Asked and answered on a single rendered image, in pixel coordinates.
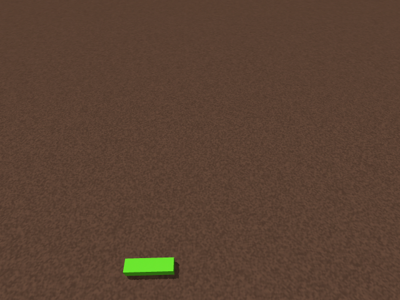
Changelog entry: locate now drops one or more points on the carton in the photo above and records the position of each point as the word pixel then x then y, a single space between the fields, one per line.
pixel 149 266

